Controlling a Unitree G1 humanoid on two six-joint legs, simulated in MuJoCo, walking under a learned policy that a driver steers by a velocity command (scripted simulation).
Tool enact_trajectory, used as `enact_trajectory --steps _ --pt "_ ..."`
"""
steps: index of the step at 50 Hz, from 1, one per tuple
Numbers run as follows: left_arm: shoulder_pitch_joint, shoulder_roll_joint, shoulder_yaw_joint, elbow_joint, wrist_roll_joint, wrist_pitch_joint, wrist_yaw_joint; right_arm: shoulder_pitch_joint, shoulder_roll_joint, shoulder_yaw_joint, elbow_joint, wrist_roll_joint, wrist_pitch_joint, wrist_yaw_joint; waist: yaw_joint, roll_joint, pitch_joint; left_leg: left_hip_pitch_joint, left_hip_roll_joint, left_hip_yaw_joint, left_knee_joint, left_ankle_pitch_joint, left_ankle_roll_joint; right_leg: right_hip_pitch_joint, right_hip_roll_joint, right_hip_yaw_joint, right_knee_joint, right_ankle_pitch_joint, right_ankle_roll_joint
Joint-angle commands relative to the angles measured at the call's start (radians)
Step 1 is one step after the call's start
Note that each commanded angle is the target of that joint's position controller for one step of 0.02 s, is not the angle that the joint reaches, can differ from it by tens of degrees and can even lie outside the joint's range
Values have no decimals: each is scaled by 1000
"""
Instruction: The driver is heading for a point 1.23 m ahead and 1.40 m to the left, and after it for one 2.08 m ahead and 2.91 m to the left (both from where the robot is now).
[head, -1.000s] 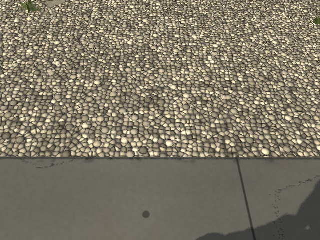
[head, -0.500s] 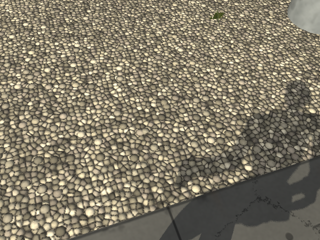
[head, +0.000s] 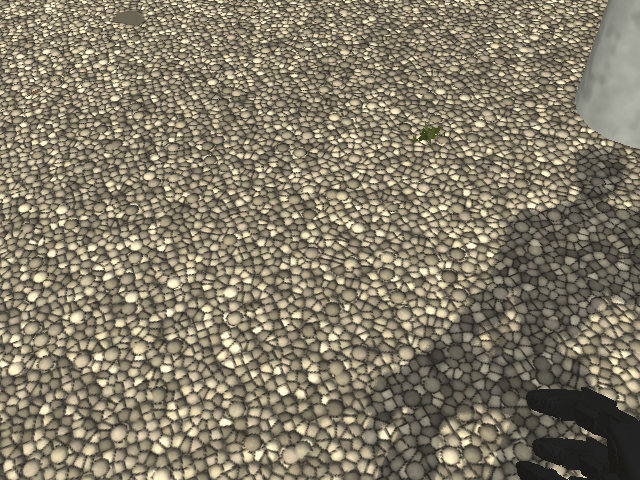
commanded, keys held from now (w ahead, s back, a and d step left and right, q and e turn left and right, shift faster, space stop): s+q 0.32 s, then w+q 0.68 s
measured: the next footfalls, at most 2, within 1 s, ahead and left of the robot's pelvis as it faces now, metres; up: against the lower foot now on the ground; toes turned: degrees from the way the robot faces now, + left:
right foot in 0.50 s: +0.23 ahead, -0.12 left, +0.00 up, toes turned +24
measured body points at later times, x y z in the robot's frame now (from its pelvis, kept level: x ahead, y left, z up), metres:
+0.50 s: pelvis +0.13 -0.03 +0.01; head +0.15 -0.03 +0.46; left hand +0.25 +0.26 -0.06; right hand +0.32 -0.27 -0.09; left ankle +0.12 +0.07 -0.72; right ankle +0.19 -0.13 -0.72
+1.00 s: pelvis +0.28 +0.05 +0.01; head +0.31 +0.06 +0.46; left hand +0.11 +0.28 -0.10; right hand +0.59 +0.00 -0.07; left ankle +0.32 +0.25 -0.69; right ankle +0.20 -0.14 -0.72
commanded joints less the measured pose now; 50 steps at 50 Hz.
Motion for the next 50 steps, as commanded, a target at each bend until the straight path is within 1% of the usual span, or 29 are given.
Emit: enact_trajectory --steps 1,2,3,4,5,7,9,12,13,14,16,17,18,19,20,22,24,25,26,27,28,29,30,31,34,40,46,48,50 --pt "31 149 13 -107 -29 -53 -27 303 -67 -35 29 -11 14 -29 -142 151 -414 909 475 -654 4 799 327 -594 -97 95 692 -82 111" --pt "-108 169 13 -157 -20 -61 -34 201 -52 -23 -3 -2 25 -43 -125 48 -253 721 419 -525 -35 785 277 -617 -127 33 666 -38 107" --pt "-185 156 10 -190 4 -68 -31 163 -85 -24 -11 4 28 -45 -96 -85 -151 554 372 -476 -83 775 244 -622 -139 -17 641 -15 99" --pt "-199 150 14 -218 14 -64 -27 169 -130 -37 -14 10 29 -48 -69 -114 -115 455 340 -448 -114 728 234 -612 -148 -38 607 11 96" --pt "-180 126 11 -231 12 -54 -24 183 -151 -44 -4 11 36 -47 -43 -88 -91 362 308 -419 -138 695 220 -577 -154 -50 578 29 92" --pt "-147 83 1 -239 3 -35 2 188 -154 -47 6 16 49 -45 -20 -12 -87 231 247 -345 -139 733 192 -539 -157 -79 475 37 101" --pt "-174 77 5 -264 -3 -17 33 214 -180 -57 15 15 70 -47 -19 32 -125 190 193 -307 -112 821 153 -511 -129 -106 344 101 117" --pt "-234 73 3 -284 -7 11 61 258 -199 -65 14 23 121 -71 -32 67 -212 276 197 -353 -49 772 98 -542 -109 -73 238 209 139" --pt "-196 84 -7 -268 23 53 34 321 -185 -68 42 -2 128 -66 -39 83 -214 333 167 -309 -16 771 74 -526 -120 -104 206 206 103" --pt "-229 85 -6 -277 26 70 22 345 -172 -68 40 2 134 -65 -62 99 -201 330 165 -331 -8 762 54 -525 -119 -106 177 220 87" --pt "-298 94 -8 -302 18 86 17 355 -177 -74 28 2 146 -64 -84 109 -165 330 196 -409 -1 710 45 -526 -128 -90 140 214 70" --pt "-309 95 -12 -307 15 85 13 349 -178 -76 16 -5 151 -63 -88 110 -167 326 207 -450 -18 560 55 -512 -132 -80 119 211 67" --pt "-409 72 -4 -346 -21 51 19 269 -173 -70 -24 37 155 -91 -88 102 -158 304 255 -580 -67 275 91 -544 -130 -7 101 227 100" --pt "-416 94 0 -348 -34 33 19 244 -180 -70 -44 34 160 -103 -84 104 -148 331 271 -619 -82 5 105 -557 -145 9 52 220 103" --pt "-419 107 8 -344 -37 16 16 254 -172 -71 -54 32 161 -107 -100 123 -131 339 263 -641 -102 -213 104 -550 -145 6 -22 206 98" --pt "-410 111 18 -339 -39 -12 5 275 -171 -75 -60 30 160 -99 -112 166 -78 269 226 -653 -116 -406 89 -413 -126 -31 -203 150 79" --pt "-332 101 32 -313 -47 -32 -6 283 -153 -71 -58 30 163 -87 -70 178 -37 152 166 -647 -89 -508 66 -193 -114 -75 -426 196 51" --pt "-285 125 45 -303 -43 -37 -4 315 -116 -60 -56 30 160 -81 -60 128 -53 75 114 -595 13 -606 30 -60 -196 -25 -486 186 13" --pt "-198 172 54 -301 -20 -37 -1 355 -44 -40 -59 21 154 -76 -63 -45 -131 -26 9 -419 306 -653 -26 86 -408 188 -515 97 -68" --pt "-147 245 74 -276 21 -37 -16 305 -88 -54 -126 33 133 -72 -70 -283 -48 -305 -41 -308 455 -620 -46 81 -554 526 -629 -56 -190" --pt "-179 205 75 -282 5 -49 -20 259 -164 -73 -122 23 119 -69 -71 -201 32 -372 58 -301 567 -503 -81 32 -554 534 -647 -164 -214" --pt "-199 156 63 -282 -12 -52 -15 242 -195 -85 -105 24 122 -65 -66 -137 62 -384 79 -281 610 -421 -104 7 -504 414 -634 -148 -180" --pt "-209 139 56 -291 -21 -51 -12 272 -181 -85 -79 22 128 -62 -74 -109 40 -361 95 -259 652 -364 -124 8 -450 321 -635 -100 -141" --pt "-212 139 54 -283 -22 -51 -9 272 -163 -83 -77 25 126 -54 -74 -119 50 -371 115 -239 691 -299 -136 -3 -422 252 -650 -39 -127" --pt "-160 136 50 -253 -1 -69 -13 236 -109 -68 -76 34 109 -35 -50 -121 39 -369 152 -196 781 -153 -149 -27 -378 88 -682 124 -124" --pt "-90 153 57 -198 -1 -66 -17 128 -92 -64 -89 35 103 -33 -6 -107 62 -418 181 -202 613 -25 -175 53 -382 -79 -696 364 -123" --pt "-40 198 69 -138 -22 -51 -15 -23 -34 -33 -133 39 91 6 45 -84 110 -344 194 -84 320 -12 -137 124 -425 -193 -682 497 -122" --pt "-28 209 72 -117 -33 -42 -16 -52 -36 -31 -150 44 89 21 44 -82 115 -310 180 -42 256 -78 -104 166 -442 -223 -650 582 -116" --pt "-53 237 78 -113 -39 -32 -14 -16 -64 -43 -154 41 92 30 -2 -110 68 -159 124 14 201 -154 -56 169 -442 -281 -554 926 -94"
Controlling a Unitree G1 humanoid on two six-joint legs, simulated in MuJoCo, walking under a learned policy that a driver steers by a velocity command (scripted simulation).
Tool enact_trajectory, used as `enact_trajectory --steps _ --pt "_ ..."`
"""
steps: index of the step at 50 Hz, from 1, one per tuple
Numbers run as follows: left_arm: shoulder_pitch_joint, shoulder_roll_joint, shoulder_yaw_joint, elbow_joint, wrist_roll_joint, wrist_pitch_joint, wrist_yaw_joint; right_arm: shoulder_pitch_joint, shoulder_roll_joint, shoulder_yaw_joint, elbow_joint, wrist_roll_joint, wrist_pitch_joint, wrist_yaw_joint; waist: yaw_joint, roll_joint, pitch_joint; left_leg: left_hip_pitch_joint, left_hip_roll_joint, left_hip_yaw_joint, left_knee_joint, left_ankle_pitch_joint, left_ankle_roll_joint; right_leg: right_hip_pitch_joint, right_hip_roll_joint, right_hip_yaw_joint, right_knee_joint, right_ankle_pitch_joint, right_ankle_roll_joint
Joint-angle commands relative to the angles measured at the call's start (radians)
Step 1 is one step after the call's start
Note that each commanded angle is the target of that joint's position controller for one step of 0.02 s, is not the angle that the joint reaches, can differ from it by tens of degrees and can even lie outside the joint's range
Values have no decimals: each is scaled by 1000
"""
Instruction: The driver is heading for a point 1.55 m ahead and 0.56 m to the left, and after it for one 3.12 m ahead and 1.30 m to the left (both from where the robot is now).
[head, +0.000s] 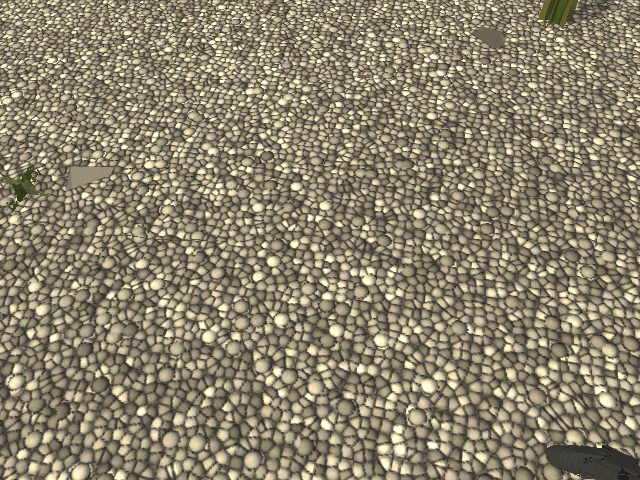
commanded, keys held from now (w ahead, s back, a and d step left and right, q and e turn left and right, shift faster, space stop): w+q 0.82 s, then w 0.18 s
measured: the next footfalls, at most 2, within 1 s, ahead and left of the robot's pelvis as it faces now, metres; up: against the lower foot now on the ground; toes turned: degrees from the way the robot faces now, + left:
left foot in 0.06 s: +0.19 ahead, +0.12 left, +0.00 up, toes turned +5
right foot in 0.54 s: +0.52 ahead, -0.03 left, +0.00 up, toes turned +22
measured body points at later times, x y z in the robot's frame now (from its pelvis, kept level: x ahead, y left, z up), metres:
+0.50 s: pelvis +0.29 +0.03 +0.00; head +0.32 +0.05 +0.45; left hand +0.46 +0.33 -0.06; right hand +0.41 -0.23 -0.10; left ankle +0.15 +0.12 -0.73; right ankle +0.48 -0.05 -0.71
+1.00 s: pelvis +0.53 +0.13 +0.01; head +0.55 +0.15 +0.45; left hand +0.37 +0.37 -0.12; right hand +0.85 +0.07 -0.06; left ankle +0.58 +0.32 -0.70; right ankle +0.48 -0.05 -0.73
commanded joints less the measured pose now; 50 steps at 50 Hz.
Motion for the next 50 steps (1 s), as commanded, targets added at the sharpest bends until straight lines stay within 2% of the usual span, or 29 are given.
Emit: enact_trajectory --steps 1,2,3,4,5,6,7,8,9,10,13,15,18,21,24,26,27,28,29,30,31,32,33,35,38,41,44,48,50 --pt "-36 231 60 -44 -15 3 12 -62 -94 -30 -105 -4 -15 12 -78 -169 2 123 -97 105 -72 -113 72 4 -248 50 133 1098 -132" --pt "-48 240 61 -43 -20 7 16 78 -139 -56 -73 -4 -10 7 -162 -163 -80 319 -136 113 -142 -66 111 -31 -231 18 305 1202 -109" --pt "-41 220 53 -50 -21 1 20 249 -203 -90 -33 -1 -3 -12 -245 -131 -171 613 -137 56 -193 5 155 -195 -196 0 531 1093 -75" --pt "-7 100 15 -100 25 -16 12 341 -298 -109 -16 5 2 -36 -224 84 -271 979 109 -321 -181 6 256 -585 -96 13 875 301 -31" --pt "3 78 -9 -145 23 -56 -1 340 -329 -103 -42 -3 -19 -32 -191 210 -454 1143 299 -875 -351 -151 434 -829 65 224 1132 -175 -2" --pt "-114 160 16 -163 -14 -78 -13 341 -241 -82 -31 -14 -25 -28 -246 101 -380 1095 254 -757 -398 -186 369 -932 3 317 1169 -80 -11" --pt "-163 157 10 -179 -25 -88 -15 292 -200 -69 -21 -11 -28 -29 -219 74 -227 935 213 -600 -405 -126 334 -951 -31 282 1116 3 -25" --pt "-171 146 9 -174 -1 -90 -7 218 -181 -60 -32 -6 -30 -31 -163 -21 -141 763 164 -496 -419 -42 300 -898 -68 273 1036 65 -23" --pt "-162 155 17 -168 19 -82 -4 162 -155 -50 -43 -15 -33 -32 -121 -9 -94 636 129 -425 -437 66 289 -832 -91 274 971 102 -13" --pt "-142 156 20 -161 23 -67 -6 129 -147 -46 -51 -25 -36 -35 -88 9 -71 548 105 -392 -466 111 288 -779 -102 276 948 122 -5" --pt "-148 124 12 -158 32 -39 -3 130 -158 -48 -21 -20 -48 -47 -67 13 -37 414 74 -319 -496 219 294 -746 -93 249 837 177 35" --pt "-232 99 2 -180 36 -39 -1 154 -175 -52 -1 -18 -47 -60 -90 20 -13 368 42 -274 -494 233 272 -745 -73 234 699 297 51" --pt "-373 61 -16 -208 26 -49 -14 208 -184 -55 29 -4 -39 -69 -147 45 -5 340 -6 -243 -464 132 221 -654 -15 223 423 486 40" --pt "-447 91 -6 -231 4 -60 -32 266 -196 -60 51 6 -36 -71 -174 65 -6 394 30 -324 -427 32 212 -593 21 247 296 509 28" --pt "-410 136 17 -230 0 -68 -38 272 -192 -62 58 4 -29 -77 -143 94 -15 492 73 -421 -338 17 181 -539 23 274 239 397 -7" --pt "-270 161 40 -203 8 -75 -32 258 -156 -52 47 -4 -23 -75 -65 92 -77 480 13 -407 -187 112 138 -330 20 253 186 354 -57" --pt "-126 210 54 -197 27 -78 -24 257 -97 -30 25 -18 -26 -71 -5 3 -217 374 -47 -336 77 13 100 -77 -130 385 213 331 -119" --pt "-27 285 73 -159 40 -65 -26 405 -38 -11 6 11 -34 -72 -53 -346 -371 22 -183 -198 432 -408 26 268 -363 840 127 108 -285" --pt "-26 203 56 -168 16 -59 -32 407 -127 -23 24 19 -34 -75 -39 -317 -336 -116 -116 -216 592 -456 11 255 -397 1001 52 -115 -285" --pt "-67 142 40 -178 11 -51 -26 300 -186 -41 13 15 -28 -75 -12 -202 -200 -159 -78 -201 640 -357 3 138 -355 849 33 -126 -242" --pt "-118 124 31 -181 20 -43 -23 232 -183 -42 -3 2 -22 -77 -26 -123 -119 -133 -43 -164 624 -280 -1 10 -314 709 27 2 -214" --pt "-151 104 24 -171 23 -39 -22 190 -169 -43 -19 -9 -21 -74 -44 -106 -54 -111 -16 -158 579 -234 0 -96 -273 607 6 123 -207" --pt "-168 91 18 -165 29 -41 -19 194 -152 -45 -22 -4 -16 -68 -71 -135 -31 -65 10 -155 548 -207 3 -164 -244 527 -20 186 -196" --pt "-180 82 19 -145 21 -49 -19 212 -116 -41 -15 3 -2 -63 -90 -160 -15 -25 23 -129 502 -191 1 -221 -218 424 -68 242 -200" --pt "-167 119 33 -107 17 -57 -18 159 -90 -33 -32 -9 10 -63 -92 -121 12 -73 38 -128 403 -130 -11 -217 -242 334 -107 345 -222" --pt "-165 143 41 -82 18 -49 -14 105 -82 -28 -36 -7 6 -52 -81 -104 15 -85 44 -114 264 3 -17 -174 -237 231 -114 417 -211" --pt "-131 158 42 -51 9 -39 -14 8 -53 -14 -51 -8 -9 -35 -44 -88 40 -15 23 -69 77 104 -2 -177 -215 149 -119 433 -196" --pt "-76 198 51 -7 -18 -21 -20 -87 -62 -11 -88 -4 -19 -17 -27 -93 83 27 -3 -21 -72 37 33 -102 -253 129 -104 461 -190" --pt "-76 220 56 10 -29 -10 -20 -73 -87 -21 -95 -11 -21 -13 -58 -113 67 92 -36 12 -125 -52 68 -51 -269 115 -32 662 -179"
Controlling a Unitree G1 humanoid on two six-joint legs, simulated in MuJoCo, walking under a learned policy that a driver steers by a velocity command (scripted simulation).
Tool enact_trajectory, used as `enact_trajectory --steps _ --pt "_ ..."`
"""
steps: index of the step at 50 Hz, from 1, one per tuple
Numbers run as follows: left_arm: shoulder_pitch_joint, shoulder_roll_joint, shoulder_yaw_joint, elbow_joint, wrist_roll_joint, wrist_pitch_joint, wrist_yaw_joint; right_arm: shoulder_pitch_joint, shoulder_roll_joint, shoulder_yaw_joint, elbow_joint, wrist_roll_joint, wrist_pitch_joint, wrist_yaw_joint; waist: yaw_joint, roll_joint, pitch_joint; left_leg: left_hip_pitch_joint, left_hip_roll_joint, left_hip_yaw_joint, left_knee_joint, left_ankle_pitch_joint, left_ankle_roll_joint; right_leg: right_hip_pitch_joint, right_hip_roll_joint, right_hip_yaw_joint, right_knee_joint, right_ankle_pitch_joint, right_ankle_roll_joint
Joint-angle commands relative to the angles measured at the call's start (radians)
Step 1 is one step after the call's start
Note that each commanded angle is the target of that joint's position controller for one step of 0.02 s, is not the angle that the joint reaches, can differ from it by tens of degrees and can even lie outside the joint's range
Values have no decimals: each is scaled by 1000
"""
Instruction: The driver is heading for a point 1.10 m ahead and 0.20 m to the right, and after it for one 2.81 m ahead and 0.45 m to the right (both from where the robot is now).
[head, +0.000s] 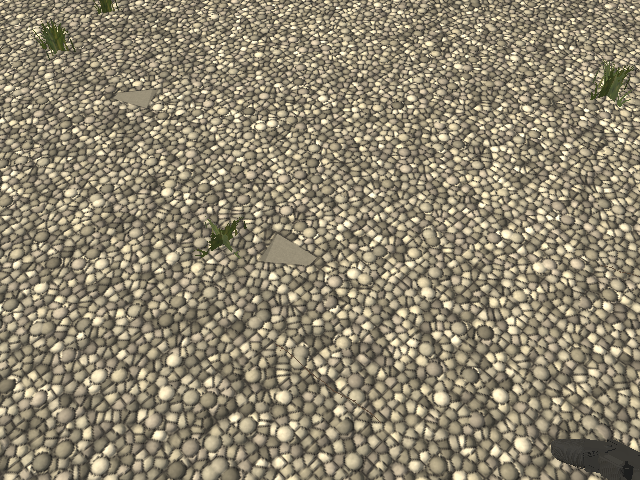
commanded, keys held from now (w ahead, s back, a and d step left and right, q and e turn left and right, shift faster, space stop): w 1.00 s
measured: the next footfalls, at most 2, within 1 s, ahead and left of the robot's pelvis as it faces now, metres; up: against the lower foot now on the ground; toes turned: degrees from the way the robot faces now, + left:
left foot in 0.06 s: +0.19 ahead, +0.13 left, +0.00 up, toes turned +2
right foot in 0.58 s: +0.50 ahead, -0.11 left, +0.00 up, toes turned +0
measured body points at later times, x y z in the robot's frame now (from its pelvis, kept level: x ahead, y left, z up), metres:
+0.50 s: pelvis +0.27 +0.02 +0.00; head +0.30 +0.02 +0.45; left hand +0.48 +0.25 -0.08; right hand +0.30 -0.27 -0.12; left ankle +0.15 +0.13 -0.73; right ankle +0.45 -0.12 -0.70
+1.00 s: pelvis +0.54 -0.01 +0.01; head +0.56 -0.01 +0.46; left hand +0.55 +0.27 -0.12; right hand +0.75 -0.25 -0.08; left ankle +0.72 +0.16 -0.69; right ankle +0.46 -0.11 -0.73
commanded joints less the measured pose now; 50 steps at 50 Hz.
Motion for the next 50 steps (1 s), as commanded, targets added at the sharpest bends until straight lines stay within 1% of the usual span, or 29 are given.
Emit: enact_trajectory --steps 1,2,3,4,5,6,7,8,10,13,16,19,22,24,26,27,28,29,30,31,32,33,34,35,37,39,42,45,50 --pt "-38 211 47 -34 -20 4 6 1 -101 -36 -78 -9 -20 5 -103 -124 -2 148 -69 76 -96 -74 56 -15 -261 96 68 775 -170" --pt "-40 199 39 -28 -20 10 9 149 -140 -61 -32 -11 -19 0 -182 -112 -88 368 -112 104 -153 -10 84 -62 -224 48 242 888 -143" --pt "-33 160 21 -38 -1 6 15 313 -206 -91 10 -10 -14 -14 -252 -76 -191 660 -55 3 -119 29 117 -249 -183 26 485 733 -100" --pt "51 37 -25 -89 33 -11 3 372 -334 -109 19 -14 -15 -26 -189 195 -317 1014 243 -511 -164 -72 285 -675 -26 43 896 3 -26" --pt "16 86 -17 -69 8 -37 -3 397 -263 -86 10 -9 -22 -24 -227 153 -443 1029 326 -762 -312 -127 342 -774 22 250 1059 -244 -26" --pt "-81 147 3 -103 -28 -47 -8 347 -215 -68 22 -15 -32 -19 -228 105 -292 930 282 -591 -323 -80 289 -859 -28 267 1091 -177 -39" --pt "-129 132 -3 -118 -25 -51 -4 287 -183 -57 24 -10 -37 -19 -197 75 -197 790 236 -450 -325 -2 252 -851 -71 251 1036 -90 -49" --pt "-148 125 -2 -115 0 -49 1 228 -146 -46 26 -11 -39 -16 -162 39 -132 662 196 -358 -348 74 229 -812 -101 246 971 -28 -44" --pt "-101 110 1 -100 8 -27 -3 174 -108 -34 22 -23 -49 -16 -101 63 -102 515 153 -276 -416 124 218 -699 -128 259 905 53 -36" --pt "-114 71 -6 -102 16 -1 -1 179 -133 -41 50 -18 -69 -23 -80 31 -58 440 151 -202 -486 180 234 -702 -128 249 807 127 -7" --pt "-216 49 -16 -131 22 0 -3 212 -144 -43 81 -17 -69 -37 -107 21 -14 444 125 -127 -509 179 210 -738 -120 245 614 291 6" --pt "-315 33 -26 -153 14 -9 -17 252 -167 -46 110 -11 -63 -43 -145 28 14 447 108 -77 -516 122 179 -692 -84 221 425 430 -1" --pt "-391 43 -27 -180 7 -14 -32 304 -184 -51 146 -2 -57 -44 -173 30 39 509 143 -86 -495 75 170 -685 -62 220 330 441 -19" --pt "-412 56 -24 -196 7 -17 -43 317 -191 -54 166 2 -50 -47 -169 34 48 576 174 -98 -460 94 156 -696 -55 228 285 388 -46" --pt "-386 72 -18 -195 10 -21 -49 314 -201 -59 179 3 -40 -51 -148 45 33 627 191 -105 -409 177 137 -651 -39 216 257 313 -74" --pt "-339 87 -11 -184 12 -23 -48 302 -208 -61 180 2 -35 -53 -120 55 5 640 181 -94 -350 303 123 -576 -15 191 243 280 -91" --pt "-230 114 7 -152 16 -23 -43 288 -203 -57 181 0 -28 -55 -60 47 -62 628 140 -59 -214 458 101 -424 22 156 223 277 -115" --pt "-67 166 29 -110 20 -22 -34 297 -167 -42 173 -11 -25 -59 3 10 -184 519 83 -13 10 420 67 -168 -22 199 259 320 -153" --pt "46 272 51 -99 37 -19 -28 418 -71 -11 148 -22 -39 -54 -20 -205 -356 146 -50 33 414 47 -9 240 -281 602 255 243 -301" --pt "91 224 40 -80 17 -15 -34 418 -64 -4 163 -13 -59 -50 -2 -331 -440 -54 -141 -73 605 -467 -30 339 -360 958 52 41 -371" --pt "32 168 20 -89 8 -15 -33 326 -161 -29 145 13 -72 -43 7 -221 -292 -166 -74 -118 688 -434 -15 241 -336 867 22 -90 -317" --pt "-40 139 11 -103 13 -13 -29 236 -167 -28 118 22 -77 -43 -11 -150 -180 -181 -20 -82 662 -345 0 95 -302 733 9 -68 -281" --pt "-100 114 1 -107 23 -13 -30 192 -156 -27 110 7 -75 -47 -41 -92 -93 -149 20 -62 597 -269 1 -57 -263 630 -20 22 -268" --pt "-137 88 -7 -112 34 -20 -31 201 -148 -33 113 -5 -66 -50 -77 -110 -66 -84 54 -72 531 -212 1 -153 -229 563 -46 103 -255" --pt "-155 78 -9 -107 34 -30 -31 250 -114 -29 135 -8 -47 -51 -112 -132 -63 -4 66 -64 483 -163 -11 -233 -193 481 -95 198 -259" --pt "-140 100 -3 -90 30 -37 -25 230 -100 -26 130 -13 -37 -55 -119 -114 -42 -31 72 -55 420 -107 -31 -251 -191 420 -126 290 -275" --pt "-98 121 3 -65 25 -31 -11 131 -86 -21 105 -20 -41 -54 -94 -84 -16 -91 76 -48 250 44 -54 -211 -178 351 -145 371 -265" --pt "-60 133 5 -44 16 -22 -2 33 -63 -11 86 -16 -51 -42 -58 -87 5 -57 51 -20 63 178 -56 -193 -150 285 -150 374 -236" --pt "24 151 11 6 6 1 2 -102 -63 -4 42 -4 -64 -16 -10 -87 47 -60 16 -2 -96 173 -40 -74 -198 287 -108 362 -232"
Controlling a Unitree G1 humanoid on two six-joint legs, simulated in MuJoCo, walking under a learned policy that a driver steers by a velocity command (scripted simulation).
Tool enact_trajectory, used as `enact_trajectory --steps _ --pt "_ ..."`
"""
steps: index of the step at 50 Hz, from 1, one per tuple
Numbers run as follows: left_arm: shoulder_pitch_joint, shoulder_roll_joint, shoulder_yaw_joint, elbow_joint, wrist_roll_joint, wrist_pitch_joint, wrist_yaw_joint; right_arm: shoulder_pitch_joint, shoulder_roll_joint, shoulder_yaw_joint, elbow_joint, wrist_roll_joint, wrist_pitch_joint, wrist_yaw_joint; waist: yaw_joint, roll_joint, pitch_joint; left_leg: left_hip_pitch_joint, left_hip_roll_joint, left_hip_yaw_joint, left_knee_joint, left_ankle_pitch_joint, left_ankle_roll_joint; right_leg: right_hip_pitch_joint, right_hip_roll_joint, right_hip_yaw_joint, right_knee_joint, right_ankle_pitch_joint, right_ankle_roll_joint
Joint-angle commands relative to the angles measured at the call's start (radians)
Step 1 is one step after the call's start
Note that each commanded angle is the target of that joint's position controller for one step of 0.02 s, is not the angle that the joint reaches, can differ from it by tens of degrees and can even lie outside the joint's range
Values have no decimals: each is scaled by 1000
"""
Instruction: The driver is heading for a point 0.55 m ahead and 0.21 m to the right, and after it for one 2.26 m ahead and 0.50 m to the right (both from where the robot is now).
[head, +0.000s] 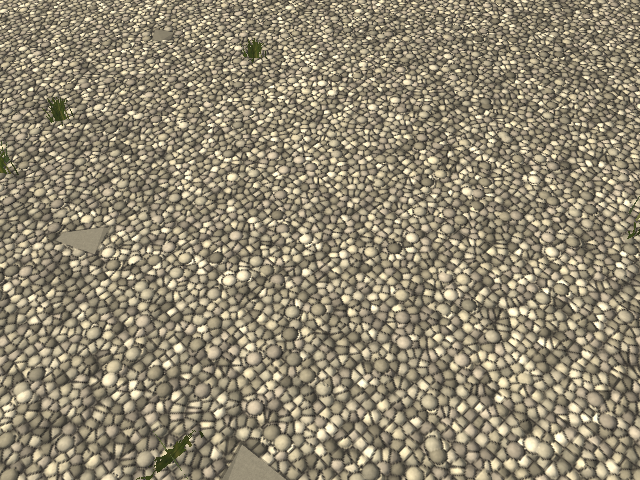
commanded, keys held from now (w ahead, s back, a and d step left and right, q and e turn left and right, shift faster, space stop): w+e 0.70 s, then e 0.30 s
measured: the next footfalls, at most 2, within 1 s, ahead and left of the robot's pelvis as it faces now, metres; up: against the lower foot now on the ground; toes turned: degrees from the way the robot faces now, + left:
left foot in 0.12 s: +0.25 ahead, +0.15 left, +0.00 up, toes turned -1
right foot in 0.66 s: +0.49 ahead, -0.15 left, +0.00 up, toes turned -22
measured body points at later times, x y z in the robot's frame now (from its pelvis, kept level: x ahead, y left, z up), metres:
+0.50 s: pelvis +0.27 +0.04 +0.00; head +0.29 +0.03 +0.45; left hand +0.49 +0.25 -0.10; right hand +0.25 -0.25 -0.13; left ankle +0.21 +0.15 -0.74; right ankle +0.40 -0.16 -0.69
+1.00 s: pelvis +0.50 -0.08 +0.00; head +0.54 -0.12 +0.44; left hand +0.73 +0.13 -0.10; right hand +0.56 -0.41 -0.10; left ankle +0.72 -0.01 -0.70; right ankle +0.45 -0.14 -0.74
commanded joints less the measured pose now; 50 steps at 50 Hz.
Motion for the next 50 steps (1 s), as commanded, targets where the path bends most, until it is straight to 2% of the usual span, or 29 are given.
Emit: enact_trajectory --steps 1,4,5,6,7,8,9,10,11,12,15,17,21,25,28,30,31,32,33,34,35,36,37,38,39,40,43,46,50 --pt "49 177 44 -15 -9 7 9 -146 -65 -10 -107 5 -26 17 13 -97 72 -12 -23 10 -73 -30 18 10 -302 146 -30 277 -147" --pt "25 200 54 -11 -14 22 17 -74 -107 -25 -97 2 -39 24 -52 -123 32 127 -61 21 -130 -137 51 44 -315 183 78 435 -122" --pt "0 199 52 -16 -15 26 18 35 -136 -43 -65 -2 -42 18 -116 -118 -32 293 -87 47 -166 -130 72 16 -277 158 196 562 -101" --pt "-3 157 36 -27 -3 25 18 203 -194 -67 -22 -11 -44 8 -187 -91 -162 574 -35 7 -124 -100 111 -104 -217 122 406 518 -67" --pt "73 56 6 -59 12 11 14 341 -293 -91 -5 -32 -39 -4 -193 100 -340 988 226 -332 -107 -146 224 -461 -85 52 787 155 2" --pt "110 44 -2 -49 -7 -6 11 370 -251 -81 7 -21 -30 -3 -189 258 -435 1075 334 -648 -249 -304 303 -659 -11 132 1000 -347 25" --pt "40 151 29 -57 -34 -14 9 314 -180 -58 0 -14 -28 -5 -199 150 -288 959 298 -550 -287 -404 257 -745 -74 183 1084 -305 19" --pt "-33 159 33 -80 -38 -15 9 249 -145 -47 -6 -11 -27 -9 -180 107 -176 826 265 -413 -312 -400 222 -763 -123 152 1077 -217 14" --pt "-66 147 35 -86 -28 -9 12 184 -116 -38 -4 -13 -30 -8 -149 59 -97 692 226 -317 -357 -348 204 -731 -156 140 1029 -143 19" --pt "-61 137 43 -83 -20 4 15 138 -87 -30 -3 -17 -37 -6 -117 75 -54 602 192 -235 -396 -294 189 -686 -185 147 982 -87 22" --pt "-28 77 40 -81 -22 41 15 91 -90 -36 17 -25 -55 -6 -69 65 -6 479 169 -81 -472 -157 192 -620 -204 144 945 -11 40" --pt "-63 71 42 -103 -16 52 17 96 -109 -44 35 -30 -60 -13 -65 35 16 480 168 -7 -487 -83 198 -665 -206 154 888 61 53" --pt "-159 52 35 -139 -10 44 -4 115 -139 -52 59 -27 -50 -27 -92 15 40 518 138 129 -495 -24 177 -666 -193 112 653 257 53" --pt "-297 35 23 -198 -7 42 -30 179 -174 -63 89 -11 -30 -34 -146 -9 83 621 172 189 -482 -5 168 -681 -180 47 493 281 28" --pt "-339 51 27 -239 -8 45 -45 200 -196 -73 106 5 -6 -34 -144 2 91 730 202 218 -413 120 147 -688 -157 8 437 179 -8" --pt "-294 82 43 -248 -7 50 -49 180 -225 -82 101 14 8 -37 -100 36 39 762 202 247 -285 440 124 -578 -97 -50 432 74 -46" --pt "-212 111 60 -234 -10 53 -48 167 -236 -85 97 18 16 -39 -49 48 -12 755 191 261 -156 581 112 -465 -54 -78 428 33 -71" --pt "-61 156 89 -196 -13 55 -40 147 -233 -82 92 23 23 -41 38 30 -88 687 153 289 48 597 82 -252 -5 -90 360 83 -106" --pt "103 242 126 -154 -15 64 -20 161 -197 -67 78 2 17 -43 101 -66 -178 448 108 290 350 319 32 56 -75 74 328 100 -159" --pt "62 349 137 -162 -23 55 -12 244 -41 -20 20 -37 -10 -31 -33 -326 -236 -6 -108 198 693 -617 -32 347 -324 648 222 -53 -340" --pt "90 274 112 -197 -11 37 -20 155 -113 -25 9 1 -53 -16 36 -204 -365 -115 -128 -43 801 -676 -16 405 -396 883 76 -169 -384" --pt "39 219 95 -196 1 21 -24 58 -159 -38 -23 38 -74 -9 42 -155 -220 -193 -84 -49 789 -587 6 314 -380 740 63 -6 -332" --pt "-31 192 85 -208 -1 13 -22 52 -152 -34 -21 25 -83 -15 -6 -84 -137 -151 -40 -48 710 -505 16 165 -334 591 88 195 -293" --pt "-108 161 76 -225 1 14 -19 62 -161 -42 -3 -5 -80 -25 -50 -49 -87 -76 -8 -44 631 -465 6 23 -295 473 102 397 -261" --pt "-147 138 68 -244 10 16 -12 84 -175 -51 3 -16 -65 -28 -83 -54 -79 6 9 -46 593 -447 -3 -75 -269 400 98 538 -248" --pt "-158 140 67 -252 15 19 -8 97 -170 -53 0 -20 -48 -28 -101 -56 -78 51 6 -41 558 -437 -15 -133 -255 369 92 620 -244" --pt "-140 187 81 -247 10 25 13 84 -116 -39 -15 -30 -16 -36 -112 -62 -80 88 -38 -8 391 -346 -58 -224 -205 275 98 780 -234" --pt "-122 189 83 -240 -7 53 35 7 -93 -25 -37 -27 -8 -32 -83 -113 -107 144 -91 -1 177 -162 -73 -245 -144 233 137 711 -174" --pt "-93 183 82 -233 -7 82 47 -81 -111 -26 -67 -15 -2 -16 -46 -143 -112 179 -130 -31 10 -95 -73 -205 -154 323 193 532 -133"
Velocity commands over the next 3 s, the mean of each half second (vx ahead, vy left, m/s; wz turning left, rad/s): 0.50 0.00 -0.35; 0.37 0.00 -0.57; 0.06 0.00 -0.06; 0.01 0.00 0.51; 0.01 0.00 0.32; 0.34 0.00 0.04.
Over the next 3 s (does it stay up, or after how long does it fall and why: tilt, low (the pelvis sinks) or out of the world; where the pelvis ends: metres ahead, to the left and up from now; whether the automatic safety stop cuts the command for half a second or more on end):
stays up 0.76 -0.16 0.00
